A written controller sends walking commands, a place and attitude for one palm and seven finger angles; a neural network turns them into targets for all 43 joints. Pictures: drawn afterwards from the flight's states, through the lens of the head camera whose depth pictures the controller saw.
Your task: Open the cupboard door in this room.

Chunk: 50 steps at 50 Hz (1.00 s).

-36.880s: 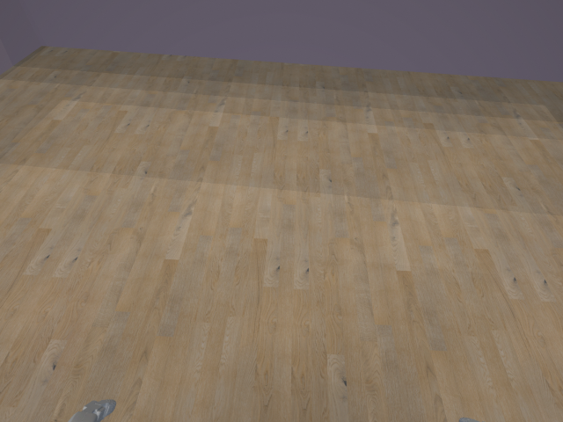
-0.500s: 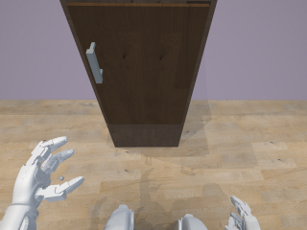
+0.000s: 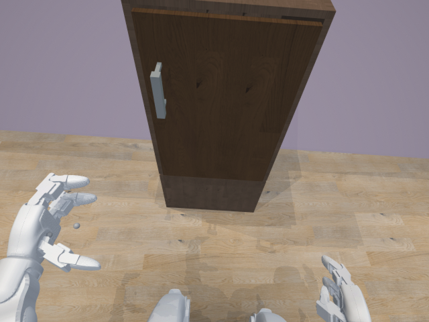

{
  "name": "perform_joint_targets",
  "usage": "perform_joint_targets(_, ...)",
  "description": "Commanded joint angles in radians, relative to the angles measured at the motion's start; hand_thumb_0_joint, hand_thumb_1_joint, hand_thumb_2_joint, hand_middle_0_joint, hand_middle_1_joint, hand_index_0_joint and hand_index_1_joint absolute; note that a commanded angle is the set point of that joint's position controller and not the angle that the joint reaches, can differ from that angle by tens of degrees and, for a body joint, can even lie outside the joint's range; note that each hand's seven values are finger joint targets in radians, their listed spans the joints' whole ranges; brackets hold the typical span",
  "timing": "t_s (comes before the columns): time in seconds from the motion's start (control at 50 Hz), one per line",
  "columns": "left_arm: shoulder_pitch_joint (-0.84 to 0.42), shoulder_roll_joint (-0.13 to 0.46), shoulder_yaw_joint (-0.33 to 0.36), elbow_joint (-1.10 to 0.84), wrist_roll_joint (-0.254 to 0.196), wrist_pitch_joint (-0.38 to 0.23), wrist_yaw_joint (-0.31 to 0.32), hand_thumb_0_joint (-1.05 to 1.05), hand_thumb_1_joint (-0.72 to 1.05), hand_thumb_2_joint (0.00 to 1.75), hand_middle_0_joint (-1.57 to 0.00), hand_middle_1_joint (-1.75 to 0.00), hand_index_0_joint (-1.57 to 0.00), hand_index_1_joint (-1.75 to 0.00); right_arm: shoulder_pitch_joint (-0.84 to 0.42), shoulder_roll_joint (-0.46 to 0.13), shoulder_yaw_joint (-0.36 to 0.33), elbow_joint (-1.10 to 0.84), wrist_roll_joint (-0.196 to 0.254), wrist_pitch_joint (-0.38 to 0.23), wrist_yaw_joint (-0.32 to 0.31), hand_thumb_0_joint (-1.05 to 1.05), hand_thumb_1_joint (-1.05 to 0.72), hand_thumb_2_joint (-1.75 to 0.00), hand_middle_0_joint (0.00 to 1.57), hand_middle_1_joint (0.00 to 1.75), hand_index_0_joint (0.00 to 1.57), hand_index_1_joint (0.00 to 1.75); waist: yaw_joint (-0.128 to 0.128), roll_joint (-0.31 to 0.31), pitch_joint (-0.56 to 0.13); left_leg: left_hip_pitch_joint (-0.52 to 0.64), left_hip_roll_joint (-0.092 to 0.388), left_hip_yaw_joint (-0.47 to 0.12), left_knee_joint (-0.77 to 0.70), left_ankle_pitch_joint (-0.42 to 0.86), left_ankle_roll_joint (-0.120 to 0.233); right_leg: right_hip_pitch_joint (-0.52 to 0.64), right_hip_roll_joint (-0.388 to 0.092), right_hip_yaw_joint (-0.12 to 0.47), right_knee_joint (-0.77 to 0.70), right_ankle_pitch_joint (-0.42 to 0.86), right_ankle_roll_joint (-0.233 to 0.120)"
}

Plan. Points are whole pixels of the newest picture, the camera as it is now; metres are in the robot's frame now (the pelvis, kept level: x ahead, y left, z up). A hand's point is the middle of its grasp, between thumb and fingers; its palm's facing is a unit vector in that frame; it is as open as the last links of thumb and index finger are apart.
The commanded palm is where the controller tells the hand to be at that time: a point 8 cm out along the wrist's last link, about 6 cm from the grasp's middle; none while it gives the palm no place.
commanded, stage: raise the hand with hooked fingers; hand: left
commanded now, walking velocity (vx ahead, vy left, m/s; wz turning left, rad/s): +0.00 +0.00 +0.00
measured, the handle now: (160, 91) +0.60 +0.18 +0.05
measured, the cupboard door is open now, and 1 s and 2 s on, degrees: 0 0 0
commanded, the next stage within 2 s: move the hooked fingers beside the handle in 0.76 s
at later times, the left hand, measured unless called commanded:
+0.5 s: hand (87, 196) +0.31 +0.25 +0.06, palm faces +0.00 -1.00 -0.06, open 14.0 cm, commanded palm +0.28 +0.30 +0.06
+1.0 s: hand (95, 194) +0.31 +0.24 +0.05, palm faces +0.03 -1.00 -0.05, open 14.0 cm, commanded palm +0.30 +0.29 +0.06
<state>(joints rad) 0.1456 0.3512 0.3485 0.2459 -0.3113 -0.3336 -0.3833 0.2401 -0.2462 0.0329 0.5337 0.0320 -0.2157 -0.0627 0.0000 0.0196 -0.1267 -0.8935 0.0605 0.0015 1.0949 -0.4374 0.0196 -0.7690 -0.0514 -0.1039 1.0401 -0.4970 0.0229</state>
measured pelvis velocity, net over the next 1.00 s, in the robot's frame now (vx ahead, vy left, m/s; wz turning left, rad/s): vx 0.01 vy -0.03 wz -0.01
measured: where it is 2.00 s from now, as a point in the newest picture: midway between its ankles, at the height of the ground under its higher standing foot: outside the picture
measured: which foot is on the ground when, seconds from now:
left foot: down 0.00-1.00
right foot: down 0.00-1.00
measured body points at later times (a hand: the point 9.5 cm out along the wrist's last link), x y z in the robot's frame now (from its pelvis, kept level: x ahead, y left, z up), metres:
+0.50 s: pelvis +0.02 -0.01 +0.01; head +0.09 +0.00 +0.45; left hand +0.30 +0.30 +0.06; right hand +0.16 -0.28 -0.08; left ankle +0.05 +0.10 -0.66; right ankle +0.01 -0.14 -0.66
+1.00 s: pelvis +0.01 -0.03 +0.00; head +0.08 -0.02 +0.45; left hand +0.31 +0.29 +0.06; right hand +0.16 -0.28 -0.09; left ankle +0.05 +0.10 -0.66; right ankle +0.01 -0.14 -0.66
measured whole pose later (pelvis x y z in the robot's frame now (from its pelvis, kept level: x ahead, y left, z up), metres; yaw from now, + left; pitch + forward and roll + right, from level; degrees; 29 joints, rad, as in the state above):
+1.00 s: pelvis +0.01 -0.03 +0.00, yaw +0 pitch +14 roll -2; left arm -0.09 0.39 0.43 0.52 -0.33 -0.36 -0.50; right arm 0.26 -0.27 0.02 0.57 0.04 -0.18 -0.08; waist -0.01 0.03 -0.11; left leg -0.88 0.08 0.00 1.07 -0.44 -0.02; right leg -0.78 -0.03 -0.10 1.05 -0.52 -0.01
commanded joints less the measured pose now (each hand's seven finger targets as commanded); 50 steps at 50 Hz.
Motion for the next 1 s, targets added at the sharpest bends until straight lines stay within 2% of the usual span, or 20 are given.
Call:
perform_joint_targets(0.0, -0.233, 0.223, 0.089, -0.184, -0.030, -0.050, -0.053, 0.00, -0.50, 0.30, -0.30, -1.20, -0.30, -1.20, 0.010, -0.182, -0.072, -0.120, 0.003, -0.042, -0.027, 0.00, -0.90, -0.90, 0.20, 0.30, 0.20, 0.30, -0.025, 0.088, -0.204, 0.280, -0.039, -0.068, -0.214, 0.078, -0.006, -0.009, 0.088, 0.017, -0.144, 0.088, -0.050)
perform_joint_targets(0.02, -0.251, 0.245, 0.113, -0.195, -0.035, -0.058, -0.058, 0.00, -0.50, 0.30, -0.30, -1.20, -0.30, -1.20, 0.011, -0.180, -0.070, -0.118, 0.002, -0.043, -0.028, 0.00, -0.90, -0.90, 0.20, 0.30, 0.20, 0.30, -0.019, 0.105, -0.237, 0.306, -0.039, -0.067, -0.217, 0.094, -0.008, -0.002, 0.087, 0.018, -0.145, 0.094, -0.050)
perform_joint_targets(0.1, -0.259, 0.295, 0.181, -0.183, -0.057, -0.090, -0.054, 0.00, -0.50, 0.30, -0.30, -1.20, -0.30, -1.20, 0.014, -0.173, -0.066, -0.102, -0.004, -0.051, -0.030, 0.00, -0.90, -0.90, 0.20, 0.30, 0.20, 0.30, 0.002, 0.118, -0.271, 0.336, -0.036, -0.070, -0.207, 0.195, -0.012, 0.028, 0.090, 0.016, -0.135, 0.151, -0.056)
perform_joint_targets(0.16, -0.249, 0.284, 0.181, -0.114, -0.059, -0.078, -0.067, 0.00, -0.50, 0.30, -0.30, -1.20, -0.30, -1.20, 0.021, -0.174, -0.067, -0.091, -0.002, -0.044, -0.026, 0.00, -0.90, -0.90, 0.20, 0.30, 0.20, 0.30, -0.003, 0.120, -0.271, 0.337, -0.037, -0.055, -0.201, 0.243, -0.011, 0.039, 0.085, 0.019, -0.142, 0.194, -0.050)
perform_joint_targets(0.22, -0.267, 0.273, 0.167, -0.015, -0.063, -0.033, -0.101, 0.00, -0.50, 0.30, -0.30, -1.20, -0.30, -1.20, 0.032, -0.184, -0.070, -0.088, 0.004, -0.032, -0.025, 0.00, -0.90, -0.90, 0.20, 0.30, 0.20, 0.30, -0.018, 0.070, -0.230, 0.291, -0.040, -0.040, -0.195, 0.230, -0.006, 0.044, 0.085, 0.022, -0.156, 0.210, -0.044)
perform_joint_targets(0.26, -0.277, 0.268, 0.155, 0.004, -0.066, -0.013, -0.124, 0.00, -0.50, 0.30, -0.30, -1.20, -0.30, -1.20, 0.036, -0.187, -0.074, -0.091, 0.007, -0.028, -0.025, 0.00, -0.90, -0.90, 0.20, 0.30, 0.20, 0.30, -0.017, 0.080, -0.242, 0.297, -0.043, -0.035, -0.195, 0.235, -0.004, 0.049, 0.083, 0.025, -0.161, 0.219, -0.043)
perform_joint_targets(0.3, -0.264, 0.251, 0.140, 0.007, -0.076, -0.006, -0.142, 0.00, -0.50, 0.30, -0.30, -1.20, -0.30, -1.20, 0.041, -0.188, -0.077, -0.101, 0.007, -0.029, -0.022, 0.00, -0.90, -0.90, 0.20, 0.30, 0.20, 0.30, -0.016, 0.053, -0.250, 0.294, -0.045, -0.031, -0.187, 0.257, 0.002, 0.063, 0.086, 0.029, -0.164, 0.245, -0.043)
perform_joint_targets(0.36, -0.264, 0.291, 0.175, -0.065, -0.079, -0.040, -0.134, 0.00, -0.50, 0.30, -0.30, -1.20, -0.30, -1.20, 0.049, -0.187, -0.085, -0.105, 0.004, -0.031, -0.016, 0.00, -0.90, -0.90, 0.20, 0.30, 0.20, 0.30, -0.007, 0.049, -0.311, 0.326, -0.044, -0.029, -0.175, 0.328, 0.004, 0.088, 0.085, 0.034, -0.150, 0.311, -0.041)
perform_joint_targets(0.4, -0.264, 0.327, 0.211, -0.095, -0.075, -0.072, -0.109, 0.00, -0.50, 0.30, -0.30, -1.20, -0.30, -1.20, 0.051, -0.184, -0.086, -0.101, -0.003, -0.034, -0.010, 0.00, -0.90, -0.90, 0.20, 0.30, 0.20, 0.30, 0.006, 0.082, -0.319, 0.325, -0.044, -0.030, -0.165, 0.363, 0.001, 0.094, 0.086, 0.036, -0.132, 0.331, -0.046)
perform_joint_targets(0.48, -0.261, 0.289, 0.211, -0.028, -0.079, -0.092, -0.081, 0.00, -0.50, 0.30, -0.30, -1.20, -0.30, -1.20, 0.044, -0.176, -0.084, -0.095, 0.000, -0.017, -0.005, 0.00, -0.90, -0.90, 0.20, 0.30, 0.20, 0.30, -0.010, 0.049, -0.253, 0.278, -0.046, -0.019, -0.173, 0.280, -0.001, 0.074, 0.083, 0.041, -0.147, 0.275, -0.037)
perform_joint_targets(0.5, -0.264, 0.303, 0.218, -0.010, -0.079, -0.089, -0.081, 0.00, -0.50, 0.30, -0.30, -1.20, -0.30, -1.20, 0.046, -0.179, -0.083, -0.096, 0.000, -0.013, -0.006, 0.00, -0.90, -0.90, 0.20, 0.30, 0.20, 0.30, -0.004, 0.053, -0.240, 0.259, -0.046, -0.017, -0.172, 0.261, 0.001, 0.080, 0.084, 0.048, -0.151, 0.258, -0.040)
perform_joint_targets(0.54, -0.281, 0.284, 0.192, -0.011, -0.072, -0.080, -0.091, 0.00, -0.50, 0.30, -0.30, -1.20, -0.30, -1.20, 0.041, -0.178, -0.084, -0.097, 0.004, -0.007, -0.008, 0.00, -0.90, -0.90, 0.20, 0.30, 0.20, 0.30, -0.017, 0.069, -0.251, 0.269, -0.047, -0.009, -0.175, 0.246, 0.002, 0.080, 0.079, 0.054, -0.159, 0.255, -0.035)
perform_joint_targets(0.62, -0.284, 0.305, 0.183, -0.059, -0.062, -0.083, -0.108, 0.00, -0.50, 0.30, -0.30, -1.20, -0.30, -1.20, 0.042, -0.177, -0.083, -0.105, 0.004, -0.005, -0.012, 0.00, -0.90, -0.90, 0.20, 0.30, 0.20, 0.30, -0.011, 0.095, -0.306, 0.299, -0.046, -0.010, -0.173, 0.283, 0.007, 0.114, 0.078, 0.063, -0.158, 0.296, -0.038)
perform_joint_targets(0.72, -0.292, 0.293, 0.196, -0.006, -0.081, -0.092, -0.106, 0.00, -0.50, 0.30, -0.30, -1.20, -0.30, -1.20, 0.031, -0.173, -0.077, -0.099, 0.006, -0.002, -0.017, 0.00, -0.90, -0.90, 0.20, 0.30, 0.20, 0.30, -0.022, 0.030, -0.243, 0.245, -0.048, -0.008, -0.166, 0.217, 0.007, 0.097, 0.081, 0.074, -0.176, 0.237, -0.031)
perform_joint_targets(0.78, -0.307, 0.282, 0.185, 0.025, -0.077, -0.088, -0.106, 0.00, -0.50, 0.30, -0.30, -1.20, -0.30, -1.20, 0.028, -0.173, -0.076, -0.097, 0.008, 0.000, -0.019, 0.00, -0.90, -0.90, 0.20, 0.30, 0.20, 0.30, -0.023, 0.044, -0.219, 0.238, -0.048, -0.009, -0.174, 0.188, 0.007, 0.080, 0.076, 0.074, -0.183, 0.202, -0.031)
perform_joint_targets(0.84, -0.315, 0.279, 0.167, 0.026, -0.067, -0.082, -0.115, 0.00, -0.50, 0.30, -0.30, -1.20, -0.30, -1.20, 0.029, -0.173, -0.074, -0.103, 0.009, 0.002, -0.020, 0.00, -0.90, -0.90, 0.20, 0.30, 0.20, 0.30, -0.022, 0.054, -0.229, 0.249, -0.049, -0.007, -0.176, 0.192, 0.008, 0.085, 0.075, 0.076, -0.182, 0.210, -0.032)
perform_joint_targets(0.88, -0.426, 0.294, 0.153, 0.018, -0.053, -0.087, -0.111, 0.00, -0.50, 0.30, -0.30, -1.20, -0.30, -1.20, 0.029, -0.176, -0.073, -0.090, 0.008, -0.001, -0.026, 0.00, -0.90, -0.90, 0.20, 0.30, 0.20, 0.30, -0.040, 0.068, -0.234, 0.244, -0.046, -0.011, -0.167, 0.168, 0.009, 0.063, 0.073, 0.082, -0.180, 0.181, -0.031)
perform_joint_targets(0.9, -0.478, 0.292, 0.143, 0.029, -0.050, -0.091, -0.109, 0.00, -0.50, 0.30, -0.30, -1.20, -0.30, -1.20, 0.034, -0.176, -0.071, -0.083, 0.005, -0.002, -0.031, 0.00, -0.90, -0.90, 0.20, 0.30, 0.20, 0.30, -0.053, 0.050, -0.224, 0.239, -0.043, -0.014, -0.156, 0.163, 0.011, 0.046, 0.078, 0.083, -0.173, 0.174, -0.033)
perform_joint_targets(0.94, -0.531, 0.320, 0.165, 0.072, -0.042, -0.101, -0.104, 0.00, -0.50, 0.30, -0.30, -1.20, -0.30, -1.20, 0.040, -0.177, -0.069, -0.067, 0.004, -0.001, -0.035, 0.00, -0.90, -0.90, 0.20, 0.30, 0.20, 0.30, -0.052, 0.056, -0.236, 0.233, -0.041, -0.017, -0.152, 0.151, 0.008, 0.041, 0.075, 0.087, -0.171, 0.153, -0.033)
perform_joint_targets(0.98, -0.598, 0.313, 0.152, 0.092, -0.038, -0.111, -0.102, 0.00, -0.50, 0.30, -0.30, -1.20, -0.30, -1.20, 0.040, -0.177, -0.068, -0.056, 0.004, -0.003, -0.040, 0.00, -0.90, -0.90, 0.20, 0.30, 0.20, 0.30, -0.058, 0.056, -0.241, 0.229, -0.040, -0.018, -0.149, 0.129, 0.009, 0.026, 0.072, 0.090, -0.172, 0.127, -0.032)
